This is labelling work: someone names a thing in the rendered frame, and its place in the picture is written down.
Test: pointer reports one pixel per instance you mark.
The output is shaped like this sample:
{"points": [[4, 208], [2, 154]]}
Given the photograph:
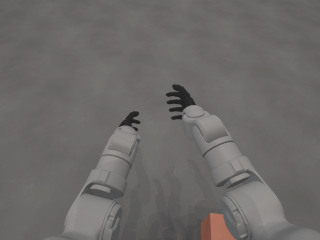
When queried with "left robot forearm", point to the left robot forearm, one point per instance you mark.
{"points": [[108, 179]]}

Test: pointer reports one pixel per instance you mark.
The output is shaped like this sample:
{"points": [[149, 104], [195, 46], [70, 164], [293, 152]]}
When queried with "carton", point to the carton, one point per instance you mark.
{"points": [[213, 227]]}

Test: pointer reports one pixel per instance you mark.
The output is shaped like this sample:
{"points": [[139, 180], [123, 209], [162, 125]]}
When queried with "robot right upper arm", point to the robot right upper arm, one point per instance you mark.
{"points": [[252, 212]]}

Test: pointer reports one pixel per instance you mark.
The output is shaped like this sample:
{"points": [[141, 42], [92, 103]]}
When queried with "right robot hand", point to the right robot hand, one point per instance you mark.
{"points": [[185, 100]]}

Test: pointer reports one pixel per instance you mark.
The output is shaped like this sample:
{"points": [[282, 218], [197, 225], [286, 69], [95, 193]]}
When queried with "left robot hand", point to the left robot hand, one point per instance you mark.
{"points": [[129, 120]]}

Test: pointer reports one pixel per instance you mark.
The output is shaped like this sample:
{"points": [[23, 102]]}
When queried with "right robot forearm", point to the right robot forearm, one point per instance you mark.
{"points": [[228, 167]]}

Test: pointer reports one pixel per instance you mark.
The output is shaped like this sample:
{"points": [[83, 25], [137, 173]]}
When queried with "robot left upper arm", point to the robot left upper arm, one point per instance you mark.
{"points": [[92, 218]]}

